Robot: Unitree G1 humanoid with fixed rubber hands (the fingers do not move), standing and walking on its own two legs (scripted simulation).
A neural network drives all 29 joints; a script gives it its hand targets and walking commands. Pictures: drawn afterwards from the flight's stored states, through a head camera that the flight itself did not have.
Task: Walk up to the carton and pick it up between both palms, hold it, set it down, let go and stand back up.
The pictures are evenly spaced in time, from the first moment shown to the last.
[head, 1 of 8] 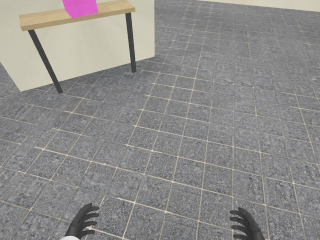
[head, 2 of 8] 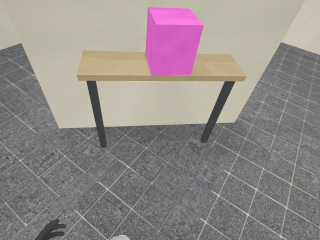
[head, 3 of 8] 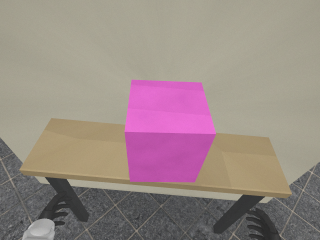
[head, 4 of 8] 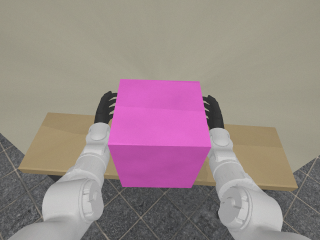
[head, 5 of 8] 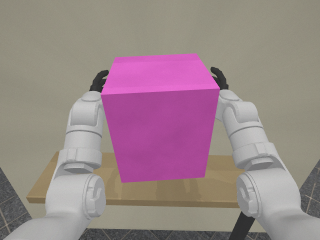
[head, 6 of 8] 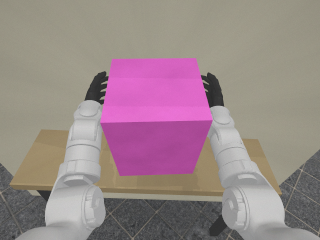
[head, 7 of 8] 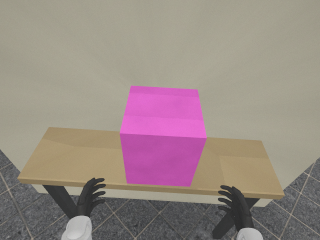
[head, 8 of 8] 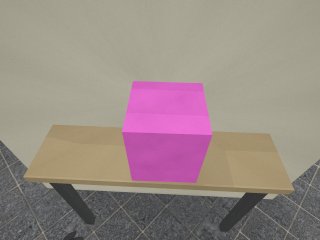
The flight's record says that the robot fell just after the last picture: no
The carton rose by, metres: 0.24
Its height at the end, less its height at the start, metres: +0.00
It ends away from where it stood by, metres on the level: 0.01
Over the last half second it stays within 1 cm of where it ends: yes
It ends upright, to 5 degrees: yes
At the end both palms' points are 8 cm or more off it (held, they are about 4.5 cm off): yes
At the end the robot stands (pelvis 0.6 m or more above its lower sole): yes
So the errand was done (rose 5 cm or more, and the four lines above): yes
